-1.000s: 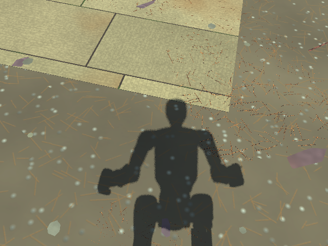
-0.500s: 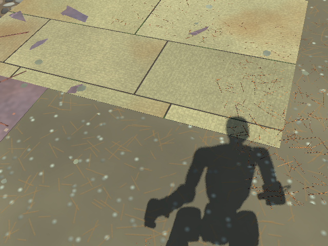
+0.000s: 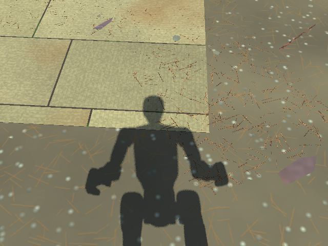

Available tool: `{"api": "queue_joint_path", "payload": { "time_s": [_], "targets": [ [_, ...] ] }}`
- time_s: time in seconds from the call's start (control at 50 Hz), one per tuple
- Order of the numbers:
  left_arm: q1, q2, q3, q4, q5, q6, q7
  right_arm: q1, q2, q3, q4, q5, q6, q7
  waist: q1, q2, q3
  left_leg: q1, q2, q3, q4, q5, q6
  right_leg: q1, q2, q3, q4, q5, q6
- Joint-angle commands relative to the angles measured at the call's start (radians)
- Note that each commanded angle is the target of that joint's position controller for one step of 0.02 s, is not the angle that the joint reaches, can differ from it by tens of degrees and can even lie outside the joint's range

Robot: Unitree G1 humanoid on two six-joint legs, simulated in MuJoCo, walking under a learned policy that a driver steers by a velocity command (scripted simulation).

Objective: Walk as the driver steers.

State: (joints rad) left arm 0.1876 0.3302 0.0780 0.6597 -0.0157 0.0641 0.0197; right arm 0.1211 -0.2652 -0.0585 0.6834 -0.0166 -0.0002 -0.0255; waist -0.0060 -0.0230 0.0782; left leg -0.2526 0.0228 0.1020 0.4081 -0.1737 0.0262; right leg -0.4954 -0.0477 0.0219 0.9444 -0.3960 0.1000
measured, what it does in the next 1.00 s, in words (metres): steps on the spot, turning right: right foot, then left foot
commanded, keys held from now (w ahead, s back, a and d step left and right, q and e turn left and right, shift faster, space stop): e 0.42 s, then no key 0.34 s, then w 0.24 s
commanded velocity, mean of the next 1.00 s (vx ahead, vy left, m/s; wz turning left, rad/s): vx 0.05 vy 0.00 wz -0.37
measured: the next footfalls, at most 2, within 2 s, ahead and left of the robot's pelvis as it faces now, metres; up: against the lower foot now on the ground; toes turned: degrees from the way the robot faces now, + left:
right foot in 0.14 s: +0.05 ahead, -0.14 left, +0.00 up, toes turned -8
left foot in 0.64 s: +0.11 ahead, +0.08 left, +0.00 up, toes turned -22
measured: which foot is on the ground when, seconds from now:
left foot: down 0.00-0.14, up 0.16-0.62, down 0.64-0.98, up 1.00-1.00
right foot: up 0.00-0.12, down 0.14-1.00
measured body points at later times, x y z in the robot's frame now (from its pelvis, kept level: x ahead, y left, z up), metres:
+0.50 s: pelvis +0.02 -0.05 +0.00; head +0.05 -0.08 +0.45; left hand +0.25 +0.18 -0.07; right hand +0.10 -0.37 -0.11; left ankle +0.08 +0.11 -0.69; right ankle +0.02 -0.14 -0.74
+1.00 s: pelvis +0.06 -0.05 -0.01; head +0.06 -0.06 +0.44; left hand +0.25 +0.18 -0.11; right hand +0.09 -0.34 -0.13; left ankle +0.07 +0.09 -0.74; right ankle +0.00 -0.14 -0.74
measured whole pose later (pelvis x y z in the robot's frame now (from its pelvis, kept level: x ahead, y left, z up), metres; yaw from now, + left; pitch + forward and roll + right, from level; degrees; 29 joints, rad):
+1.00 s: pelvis +0.06 -0.05 -0.01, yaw -20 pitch -1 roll +0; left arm 0.30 0.28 0.05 0.71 -0.01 -0.04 -0.01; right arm 0.24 -0.27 -0.03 0.75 0.02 -0.01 -0.01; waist 0.01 0.04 -0.01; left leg -0.21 0.02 -0.04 0.62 -0.40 0.01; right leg -0.22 0.03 0.02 0.59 -0.35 -0.03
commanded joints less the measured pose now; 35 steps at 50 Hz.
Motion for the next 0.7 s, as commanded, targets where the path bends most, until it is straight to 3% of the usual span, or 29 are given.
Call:
{"api": "queue_joint_path", "payload": {
  "time_s": [0.02, 0.08, 0.12, 0.14, 0.16, 0.18, 0.2, 0.22, 0.24, 0.26, 0.3, 0.42, 0.52, 0.58, 0.62, 0.64, 0.66, 0.68, 0.7],
  "targets": [
    [0.000, 0.065, 0.010, -0.092, 0.001, -0.010, -0.018, -0.042, -0.194, -0.055, -0.060, 0.008, -0.005, 0.002, -0.007, 0.165, -0.161, 0.110, 0.279, -0.147, -0.107, 0.325, 0.221, 0.076, -0.017, -0.031, -0.102, 0.030, -0.022],
    [0.000, 0.081, 0.017, -0.111, -0.002, -0.003, -0.031, -0.036, -0.213, -0.061, -0.046, 0.029, -0.003, 0.010, 0.002, 0.168, -0.156, 0.129, 0.298, -0.133, -0.060, 0.291, 0.187, 0.133, -0.003, -0.061, -0.240, 0.058, -0.062],
    [0.051, 0.086, 0.028, -0.099, 0.001, -0.002, -0.035, -0.030, -0.201, -0.060, -0.030, 0.049, -0.001, 0.011, 0.036, 0.143, -0.160, 0.082, 0.262, -0.078, 0.044, 0.195, 0.113, 0.264, 0.037, -0.088, -0.431, 0.193, -0.113],
    [0.087, 0.131, 0.045, -0.092, 0.004, -0.004, -0.025, 0.031, -0.163, -0.051, -0.004, 0.038, -0.002, 0.014, 0.036, 0.045, -0.163, -0.013, 0.208, -0.011, 0.171, 0.068, 0.035, 0.385, 0.014, -0.011, -0.522, 0.359, -0.154],
    [0.110, 0.256, 0.072, -0.118, 0.008, -0.011, -0.003, 0.033, -0.090, -0.025, -0.039, -0.019, -0.001, 0.018, 0.010, -0.286, -0.169, -0.299, 0.066, 0.084, 0.507, -0.390, -0.080, 0.546, -0.259, 0.365, -0.556, 0.744, -0.280],
    [0.100, 0.261, 0.064, -0.145, 0.043, -0.033, -0.014, -0.059, -0.128, -0.035, -0.074, -0.011, -0.001, 0.007, 0.071, -0.252, -0.196, -0.408, -0.030, -0.086, 0.715, -0.535, -0.104, 0.462, -0.363, 0.517, -0.589, 0.769, -0.466],
    [0.082, 0.222, 0.054, -0.137, 0.049, -0.053, -0.022, -0.078, -0.164, -0.047, -0.070, 0.013, 0.004, 0.000, 0.073, -0.149, -0.181, -0.420, -0.006, -0.146, 0.789, -0.470, -0.094, 0.433, -0.312, 0.433, -0.606, 0.678, -0.449],
    [0.038, 0.195, 0.047, -0.129, 0.033, -0.064, -0.020, -0.063, -0.170, -0.053, -0.061, 0.021, 0.008, -0.005, 0.040, -0.118, -0.149, -0.424, 0.011, -0.163, 0.779, -0.375, -0.082, 0.413, -0.248, 0.357, -0.602, 0.598, -0.388],
    [-0.004, 0.165, 0.038, -0.133, 0.015, -0.063, -0.014, -0.044, -0.170, -0.056, -0.040, 0.014, 0.010, -0.013, 0.020, -0.085, -0.144, -0.423, 0.020, -0.171, 0.753, -0.307, -0.085, 0.411, -0.205, 0.320, -0.595, 0.546, -0.341],
    [-0.031, 0.152, 0.030, -0.138, 0.006, -0.058, -0.008, -0.031, -0.174, -0.059, -0.035, 0.006, 0.012, -0.016, 0.006, -0.098, -0.143, -0.396, 0.013, -0.167, 0.752, -0.257, -0.094, 0.386, -0.182, 0.295, -0.591, 0.585, -0.327],
    [-0.033, 0.141, 0.021, -0.143, 0.014, -0.054, 0.001, -0.006, -0.157, -0.057, -0.023, 0.011, 0.009, -0.009, -0.006, -0.103, -0.177, -0.347, -0.012, -0.163, 0.759, -0.195, -0.109, 0.380, -0.158, 0.277, -0.588, 0.629, -0.330],
    [-0.006, 0.165, 0.032, -0.138, 0.010, -0.043, 0.015, -0.057, -0.128, -0.043, -0.033, 0.019, 0.003, -0.003, 0.026, -0.114, -0.165, -0.311, -0.036, -0.191, 0.486, -0.166, -0.128, 0.410, -0.136, 0.352, -0.578, 0.478, -0.332],
    [-0.021, 0.151, 0.023, -0.132, 0.020, -0.034, 0.004, -0.043, -0.130, -0.038, -0.026, 0.027, -0.004, 0.012, 0.041, -0.135, -0.160, -0.167, -0.033, -0.172, 0.351, -0.200, -0.112, 0.335, -0.134, 0.392, -0.555, 0.459, -0.335],
    [-0.038, 0.136, 0.015, -0.122, 0.015, -0.030, -0.002, -0.027, -0.125, -0.034, -0.027, 0.030, -0.014, 0.023, 0.033, -0.131, -0.160, -0.100, -0.033, -0.163, 0.231, -0.192, -0.092, 0.341, -0.126, 0.425, -0.523, 0.512, -0.327],
    [-0.065, 0.109, 0.003, -0.116, 0.003, -0.029, -0.001, 0.026, -0.106, -0.029, -0.010, 0.021, -0.025, 0.032, -0.013, -0.110, -0.160, 0.037, -0.030, -0.148, -0.014, 0.007, -0.061, 0.301, -0.083, 0.408, -0.492, 0.474, -0.278],
    [-0.030, 0.084, -0.005, -0.106, 0.011, -0.035, 0.000, 0.035, -0.134, -0.031, -0.014, 0.004, -0.030, 0.031, -0.002, -0.061, -0.168, 0.130, 0.041, -0.205, -0.056, 0.142, -0.033, 0.248, -0.047, 0.380, -0.468, 0.357, -0.223],
    [0.027, 0.051, -0.016, -0.102, 0.036, -0.043, -0.001, 0.029, -0.204, -0.040, -0.030, -0.012, -0.028, 0.025, 0.049, 0.125, -0.188, 0.195, 0.201, -0.360, -0.060, 0.350, 0.038, 0.179, 0.055, 0.263, -0.332, 0.135, -0.160],
    [0.029, 0.063, -0.010, -0.107, 0.031, -0.047, 0.000, -0.015, -0.183, -0.029, -0.015, -0.022, -0.027, 0.026, 0.078, 0.245, -0.143, 0.088, 0.287, -0.462, -0.073, 0.359, 0.179, 0.155, 0.115, 0.159, -0.324, -0.066, -0.107],
    [0.017, 0.105, 0.001, -0.091, 0.036, -0.047, 0.005, -0.058, -0.131, -0.014, -0.033, -0.012, -0.032, 0.027, 0.057, 0.210, -0.126, 0.054, 0.278, -0.451, -0.091, 0.282, 0.206, 0.192, 0.081, 0.136, -0.286, -0.084, -0.072]
  ]
}}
